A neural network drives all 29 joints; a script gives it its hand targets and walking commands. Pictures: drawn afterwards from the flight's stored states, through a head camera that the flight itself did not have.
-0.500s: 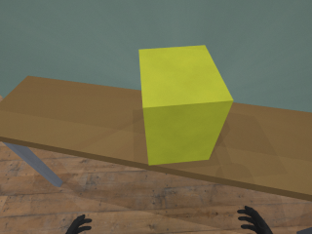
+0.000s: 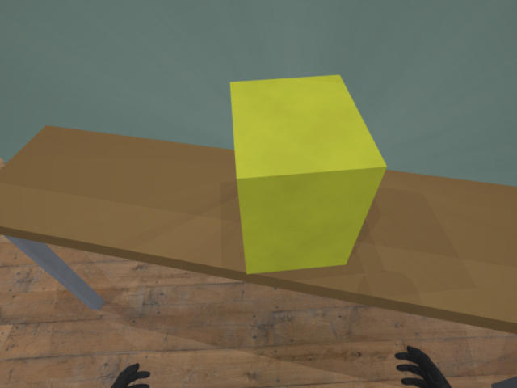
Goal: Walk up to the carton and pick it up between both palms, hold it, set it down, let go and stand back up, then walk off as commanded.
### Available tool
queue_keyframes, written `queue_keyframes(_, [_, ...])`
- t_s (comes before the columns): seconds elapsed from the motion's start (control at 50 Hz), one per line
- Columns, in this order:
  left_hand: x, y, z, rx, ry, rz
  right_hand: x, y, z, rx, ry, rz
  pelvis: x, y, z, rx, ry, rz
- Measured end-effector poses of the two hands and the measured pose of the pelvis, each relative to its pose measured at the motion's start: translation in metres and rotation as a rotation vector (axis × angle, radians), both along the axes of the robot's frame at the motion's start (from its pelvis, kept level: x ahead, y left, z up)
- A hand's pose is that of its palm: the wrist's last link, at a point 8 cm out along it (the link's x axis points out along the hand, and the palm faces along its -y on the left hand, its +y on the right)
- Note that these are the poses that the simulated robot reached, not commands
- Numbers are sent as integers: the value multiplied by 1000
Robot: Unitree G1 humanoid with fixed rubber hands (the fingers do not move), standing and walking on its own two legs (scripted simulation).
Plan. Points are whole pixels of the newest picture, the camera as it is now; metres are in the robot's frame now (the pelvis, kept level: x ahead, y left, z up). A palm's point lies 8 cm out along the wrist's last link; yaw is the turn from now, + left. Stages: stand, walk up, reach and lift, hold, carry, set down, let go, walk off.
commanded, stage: stand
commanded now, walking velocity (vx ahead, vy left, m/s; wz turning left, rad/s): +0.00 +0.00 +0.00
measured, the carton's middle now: (291, 178) +0.47 -0.04 +0.04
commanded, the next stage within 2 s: walk up in 1.06 s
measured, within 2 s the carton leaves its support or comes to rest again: neither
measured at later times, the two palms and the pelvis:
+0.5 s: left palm out of the picture +0.10 +0.26 -0.11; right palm out of the picture +0.11 -0.25 -0.10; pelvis +0.00 +0.00 +0.00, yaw +0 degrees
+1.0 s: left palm out of the picture +0.08 +0.26 -0.11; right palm out of the picture +0.09 -0.26 -0.10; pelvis -0.02 +0.00 +0.00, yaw +0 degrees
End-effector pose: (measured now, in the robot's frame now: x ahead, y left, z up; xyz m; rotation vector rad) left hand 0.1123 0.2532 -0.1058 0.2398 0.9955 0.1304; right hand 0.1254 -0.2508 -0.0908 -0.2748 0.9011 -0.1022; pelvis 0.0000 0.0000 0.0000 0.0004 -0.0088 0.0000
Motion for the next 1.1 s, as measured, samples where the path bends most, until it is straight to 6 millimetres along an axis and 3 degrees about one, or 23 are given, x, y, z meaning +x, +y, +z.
queue_keyframes(0.66, [-16,4,-5,9,43,13,-14,-4,-6,-4,41,-12,-4,0,0,0,-7,0])
queue_keyframes(1.1, [-41,5,-7,6,52,21,-38,-5,-8,-3,47,-21,-24,0,0,1,-35,0])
